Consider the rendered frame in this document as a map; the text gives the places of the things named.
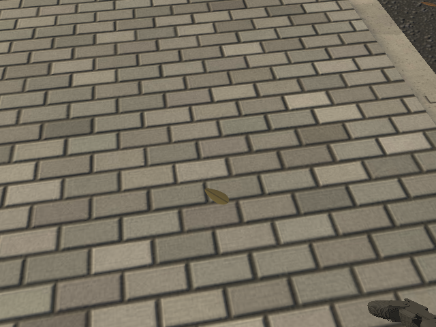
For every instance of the right robot hand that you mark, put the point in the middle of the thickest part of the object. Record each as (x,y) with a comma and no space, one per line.
(408,312)

